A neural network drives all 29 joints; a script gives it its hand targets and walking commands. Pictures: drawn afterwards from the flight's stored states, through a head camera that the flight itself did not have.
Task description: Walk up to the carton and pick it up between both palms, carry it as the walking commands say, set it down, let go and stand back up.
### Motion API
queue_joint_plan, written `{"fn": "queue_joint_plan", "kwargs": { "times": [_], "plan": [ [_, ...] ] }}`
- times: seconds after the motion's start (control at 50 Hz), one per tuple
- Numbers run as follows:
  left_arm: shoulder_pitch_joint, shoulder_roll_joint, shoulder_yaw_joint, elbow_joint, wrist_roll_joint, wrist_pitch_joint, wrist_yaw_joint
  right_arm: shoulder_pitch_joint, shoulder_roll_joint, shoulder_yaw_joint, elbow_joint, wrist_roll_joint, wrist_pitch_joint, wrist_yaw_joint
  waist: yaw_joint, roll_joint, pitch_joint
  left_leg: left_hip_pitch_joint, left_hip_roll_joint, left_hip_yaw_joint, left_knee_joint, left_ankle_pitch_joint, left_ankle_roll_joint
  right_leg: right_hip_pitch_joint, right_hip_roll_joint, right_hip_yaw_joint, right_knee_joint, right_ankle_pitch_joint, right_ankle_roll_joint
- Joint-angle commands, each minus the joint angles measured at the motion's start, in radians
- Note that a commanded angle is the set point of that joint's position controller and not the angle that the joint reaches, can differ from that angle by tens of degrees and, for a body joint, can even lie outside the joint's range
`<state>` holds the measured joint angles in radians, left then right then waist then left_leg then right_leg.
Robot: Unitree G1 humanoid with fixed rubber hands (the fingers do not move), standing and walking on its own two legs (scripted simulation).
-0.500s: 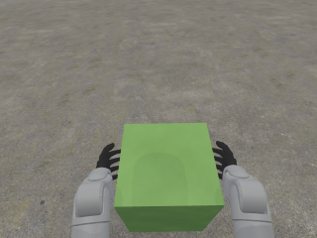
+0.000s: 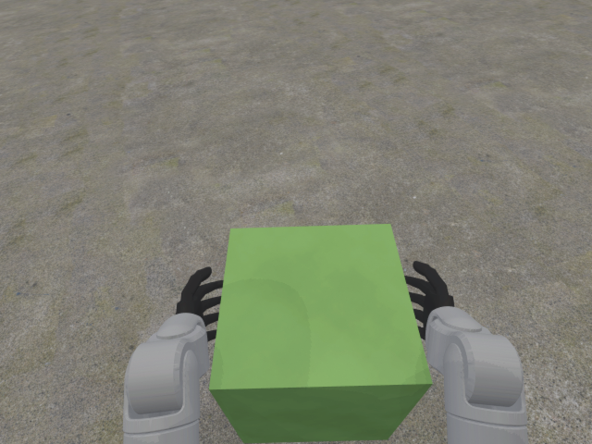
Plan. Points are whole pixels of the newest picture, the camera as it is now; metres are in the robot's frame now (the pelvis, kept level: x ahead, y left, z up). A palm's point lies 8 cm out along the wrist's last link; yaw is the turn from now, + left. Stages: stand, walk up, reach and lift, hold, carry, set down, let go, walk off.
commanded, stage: carry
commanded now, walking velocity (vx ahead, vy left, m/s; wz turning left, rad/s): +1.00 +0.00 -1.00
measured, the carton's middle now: (313, 339) +0.28 +0.00 +0.01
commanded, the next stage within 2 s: none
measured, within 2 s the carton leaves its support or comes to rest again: neither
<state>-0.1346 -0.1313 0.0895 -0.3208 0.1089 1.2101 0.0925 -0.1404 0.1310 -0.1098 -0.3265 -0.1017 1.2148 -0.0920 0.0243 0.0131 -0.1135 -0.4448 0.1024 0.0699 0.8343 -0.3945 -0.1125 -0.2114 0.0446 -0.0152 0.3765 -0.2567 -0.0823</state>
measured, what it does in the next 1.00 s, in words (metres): walks ahead, turning right: left foot, then right foot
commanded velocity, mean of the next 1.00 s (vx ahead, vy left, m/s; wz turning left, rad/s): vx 1.00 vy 0.00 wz -1.00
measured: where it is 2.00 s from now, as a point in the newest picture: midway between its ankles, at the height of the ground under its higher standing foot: outside the picture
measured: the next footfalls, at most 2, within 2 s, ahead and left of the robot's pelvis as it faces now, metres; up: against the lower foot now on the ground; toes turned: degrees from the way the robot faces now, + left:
left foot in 0.16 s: +0.22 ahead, +0.13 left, +0.00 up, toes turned -1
right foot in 0.58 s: +0.52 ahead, -0.23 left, +0.00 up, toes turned -39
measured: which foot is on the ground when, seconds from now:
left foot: up 0.00-0.14, down 0.16-0.56, up 0.58-0.90, down 0.92-1.00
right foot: down 0.00-0.16, up 0.18-0.56, down 0.58-0.94, up 0.96-1.00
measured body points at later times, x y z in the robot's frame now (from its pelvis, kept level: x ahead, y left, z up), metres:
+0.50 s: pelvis +0.34 -0.07 -0.02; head +0.38 -0.05 +0.43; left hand +0.66 -0.08 +0.05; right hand +0.51 -0.34 +0.06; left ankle +0.19 +0.13 -0.74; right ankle +0.43 -0.23 -0.70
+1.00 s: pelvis +0.74 -0.34 -0.02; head +0.75 -0.35 +0.43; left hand +1.02 -0.50 +0.05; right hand +0.76 -0.66 +0.05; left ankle +0.89 -0.31 -0.75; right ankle +0.57 -0.23 -0.64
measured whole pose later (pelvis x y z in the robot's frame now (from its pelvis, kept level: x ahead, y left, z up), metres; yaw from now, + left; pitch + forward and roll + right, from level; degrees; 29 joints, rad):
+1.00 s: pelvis +0.74 -0.34 -0.02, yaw -61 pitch +2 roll +2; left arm -0.15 -0.13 0.13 -0.40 0.10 1.20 0.10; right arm -0.16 0.13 -0.07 -0.33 -0.10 1.15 -0.09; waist 0.01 -0.06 -0.02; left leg -0.37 0.15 0.29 0.56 -0.18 -0.02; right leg -0.30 0.05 0.03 1.24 -0.35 -0.09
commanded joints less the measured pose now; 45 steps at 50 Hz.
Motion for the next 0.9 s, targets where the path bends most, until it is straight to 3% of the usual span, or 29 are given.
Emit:
{"fn": "queue_joint_plan", "kwargs": {
  "times": [0.0, 0.08, 0.12, 0.14, 0.16, 0.18, 0.2, 0.22, 0.24, 0.28, 0.32, 0.36, 0.4, 0.42, 0.46, 0.5, 0.52, 0.54, 0.56, 0.58, 0.6, 0.62, 0.64, 0.68, 0.72, 0.78, 0.84, 0.86, 0.88],
  "plan": [
    [-0.503, -0.92, -0.72, -0.129, -0.449, -0.017, -0.275, -0.504, 0.95, 0.729, -0.092, 0.401, -0.043, 0.233, -0.002, -0.137, -0.147, -0.155, -0.021, -0.002, -0.159, 0.07, -0.007, 0.251, -0.225, 0.356, -0.187, -0.115, -0.147],
    [-0.451, -0.875, -0.711, -0.116, -0.436, -0.011, -0.278, -0.452, 0.92, 0.724, -0.084, 0.387, -0.039, 0.226, 0.004, -0.17, -0.123, 0.041, -0.064, 0.084, -0.343, 0.168, 0.004, 0.158, -0.187, 0.314, -0.133, 0.075, -0.139],
    [-0.455, -0.854, -0.715, -0.136, -0.435, -0.008, -0.274, -0.422, 0.92, 0.723, -0.08, 0.394, -0.039, 0.226, -0.033, -0.104, -0.197, 0.478, -0.091, 0.172, -0.445, 0.205, 0.022, -0.081, -0.107, 0.183, 0.112, 0.238, -0.086],
    [-0.477, -0.843, -0.722, -0.167, -0.437, -0.003, -0.276, -0.391, 0.902, 0.712, -0.073, 0.383, -0.04, 0.223, -0.06, 0.04, -0.278, 0.76, 0.037, 0.041, -0.455, 0.05, 0.052, -0.303, -0.035, 0.086, 0.398, 0.22, -0.034],
    [-0.514, -0.843, -0.737, -0.216, -0.447, 0.01, -0.285, -0.366, 0.904, 0.697, -0.06, 0.357, -0.038, 0.219, -0.05, 0.324, -0.281, 0.841, 0.373, -0.466, -0.639, -0.356, 0.139, -0.538, 0.036, -0.007, 0.68, -0.111, 0.011],
    [-0.533, -0.825, -0.723, -0.19, -0.449, 0.025, -0.292, -0.344, 0.903, 0.678, -0.021, 0.337, -0.029, 0.218, -0.027, 0.292, -0.229, 0.774, 0.507, -0.67, -0.674, -0.305, 0.237, -0.644, -0.049, 0.036, 0.84, -0.152, 0.006],
    [-0.531, -0.83, -0.712, -0.162, -0.449, 0.028, -0.296, -0.37, 0.915, 0.684, -0.027, 0.347, -0.023, 0.222, -0.026, 0.14, -0.19, 0.715, 0.483, -0.545, -0.644, -0.214, 0.243, -0.641, -0.128, 0.066, 0.913, -0.1, 0.008],
    [-0.541, -0.849, -0.72, -0.152, -0.459, 0.024, -0.299, -0.407, 0.934, 0.693, -0.044, 0.357, -0.025, 0.229, -0.034, 0.062, -0.158, 0.665, 0.446, -0.405, -0.646, -0.126, 0.221, -0.643, -0.156, 0.062, 0.926, -0.063, 0.015],
    [-0.554, -0.875, -0.728, -0.135, -0.46, 0.022, -0.298, -0.447, 0.944, 0.699, -0.061, 0.372, -0.029, 0.237, -0.038, 0.038, -0.118, 0.629, 0.406, -0.272, -0.666, -0.07, 0.18, -0.639, -0.179, 0.062, 0.878, -0.022, 0.021],
    [-0.541, -0.896, -0.721, -0.102, -0.443, 0.008, -0.285, -0.49, 0.933, 0.71, -0.09, 0.401, -0.038, 0.255, -0.04, 0.091, -0.049, 0.593, 0.358, -0.036, -0.687, 0.105, 0.121, -0.607, -0.179, 0.004, 0.754, 0.029, 0.033],
    [-0.518, -0.9, -0.715, -0.096, -0.426, -0.002, -0.265, -0.478, 0.922, 0.708, -0.091, 0.416, -0.034, 0.266, -0.046, 0.119, -0.017, 0.625, 0.338, 0.099, -0.669, 0.349, 0.109, -0.614, -0.155, -0.061, 0.673, 0.043, 0.029],
    [-0.469, -0.903, -0.708, -0.089, -0.399, -0.006, -0.245, -0.452, 0.91, 0.714, -0.096, 0.429, -0.027, 0.274, -0.049, 0.122, -0.006, 0.683, 0.313, 0.193, -0.638, 0.538, 0.103, -0.634, -0.131, -0.118, 0.58, 0.068, 0.019],
    [-0.436, -0.91, -0.713, -0.101, -0.378, -0.01, -0.228, -0.453, 0.899, 0.724, -0.119, 0.443, -0.021, 0.281, -0.038, 0.143, 0.0, 0.662, 0.257, 0.302, -0.618, 0.756, 0.077, -0.524, -0.075, -0.205, 0.421, 0.127, 0.0],
    [-0.424, -0.913, -0.718, -0.109, -0.369, -0.013, -0.219, -0.457, 0.892, 0.729, -0.13, 0.452, -0.017, 0.286, -0.026, 0.172, -0.012, 0.632, 0.231, 0.359, -0.585, 0.976, 0.058, -0.411, -0.027, -0.263, 0.353, 0.157, -0.017],
    [-0.421, -0.907, -0.731, -0.135, -0.36, -0.015, -0.203, -0.445, 0.868, 0.731, -0.161, 0.468, -0.015, 0.293, -0.009, 0.29, -0.089, 0.651, 0.229, 0.409, -0.456, 1.41, 0.041, -0.218, 0.061, -0.361, 0.323, 0.205, -0.04],
    [-0.451, -0.888, -0.742, -0.16, -0.369, -0.014, -0.203, -0.438, 0.854, 0.721, -0.177, 0.463, -0.016, 0.296, 0.021, 0.37, -0.204, 0.623, 0.225, 0.417, -0.166, 1.534, 0.025, 0.051, 0.127, -0.381, 0.267, 0.19, -0.052],
    [-0.498, -0.88, -0.75, -0.177, -0.384, -0.013, -0.213, -0.436, 0.848, 0.717, -0.178, 0.448, -0.017, 0.296, 0.035, 0.352, -0.255, 0.537, 0.222, 0.391, 0.072, 1.416, 0.026, 0.232, 0.126, -0.31, 0.188, 0.158, -0.062],
    [-0.532, -0.891, -0.755, -0.179, -0.399, -0.009, -0.226, -0.462, 0.84, 0.713, -0.168, 0.426, -0.015, 0.294, 0.059, 0.217, -0.217, 0.335, 0.17, 0.334, 0.357, 0.927, 0.024, 0.364, 0.089, -0.191, 0.097, 0.106, -0.083],
    [-0.528, -0.897, -0.732, -0.131, -0.392, 0.004, -0.238, -0.471, 0.846, 0.706, -0.106, 0.386, -0.003, 0.294, 0.041, -0.001, -0.067, 0.104, 0.077, 0.224, 0.574, 0.037, 0.022, 0.314, -0.02, 0.047, 0.09, 0.099, -0.131],
    [-0.5, -0.869, -0.727, -0.085, -0.392, 0.009, -0.251, -0.389, 0.866, 0.66, -0.004, 0.365, 0.008, 0.29, 0.01, -0.192, -0.187, -0.211, -0.037, 0.044, 0.789, -0.188, -0.006, 0.521, -0.244, 0.598, -0.001, 0.299, -0.337],
    [-0.489, -0.896, -0.736, -0.102, -0.419, 0.011, -0.262, -0.357, 0.853, 0.639, -0.012, 0.351, -0.001, 0.277, 0.025, -0.105, -0.259, -0.328, -0.001, -0.103, 0.766, -0.157, 0.004, 0.629, -0.314, 0.71, -0.047, 0.306, -0.393],
    [-0.462, -0.934, -0.74, -0.041, -0.432, 0.013, -0.271, -0.388, 0.867, 0.649, -0.031, 0.339, -0.008, 0.264, 0.029, -0.053, -0.213, -0.338, 0.041, -0.137, 0.682, -0.16, 0.017, 0.54, -0.31, 0.664, -0.054, 0.398, -0.355],
    [-0.495, -0.962, -0.753, -0.058, -0.465, 0.002, -0.28, -0.408, 0.896, 0.649, -0.045, 0.333, -0.023, 0.255, 0.018, 0.005, -0.199, -0.322, 0.055, -0.137, 0.573, -0.153, 0.027, 0.484, -0.293, 0.586, -0.053, 0.455, -0.305],
    [-0.58, -1.008, -0.784, -0.133, -0.501, -0.028, -0.283, -0.415, 0.968, 0.655, -0.053, 0.345, -0.056, 0.249, -0.003, 0.046, -0.202, -0.197, 0.089, -0.128, 0.335, -0.139, 0.029, 0.33, -0.264, 0.412, -0.068, 0.397, -0.235],
    [-0.534, -0.996, -0.785, -0.151, -0.498, -0.04, -0.281, -0.388, 0.976, 0.673, -0.069, 0.361, -0.08, 0.245, -0.002, -0.026, -0.164, -0.113, 0.062, -0.056, 0.1, -0.145, 0.003, 0.22, -0.194, 0.299, -0.105, 0.364, -0.214],
    [-0.43, -0.949, -0.758, -0.137, -0.468, -0.041, -0.281, -0.361, 0.938, 0.707, -0.103, 0.368, -0.088, 0.233, 0.004, -0.134, -0.123, -0.046, -0.014, 0.039, -0.179, 0.174, -0.019, 0.217, -0.116, 0.218, -0.096, 0.592, -0.162],
    [-0.369, -0.912, -0.739, -0.147, -0.436, -0.041, -0.272, -0.369, 0.903, 0.73, -0.131, 0.393, -0.081, 0.235, 0.006, -0.137, -0.159, 0.191, -0.088, 0.124, -0.314, 0.288, -0.006, 0.157, -0.097, 0.147, 0.023, 0.859, -0.116],
    [-0.365, -0.896, -0.737, -0.164, -0.428, -0.038, -0.268, -0.366, 0.897, 0.735, -0.129, 0.403, -0.078, 0.237, -0.005, -0.147, -0.206, 0.339, -0.104, 0.155, -0.332, 0.284, -0.003, 0.108, -0.083, 0.121, 0.122, 0.887, -0.094],
    [-0.38, -0.878, -0.741, -0.185, -0.426, -0.034, -0.266, -0.361, 0.89, 0.739, -0.13, 0.41, -0.074, 0.238, -0.038, -0.105, -0.27, 0.567, -0.094, 0.193, -0.388, 0.291, 0.001, 0.002, -0.049, 0.064, 0.333, 0.815, -0.06]
  ]
}}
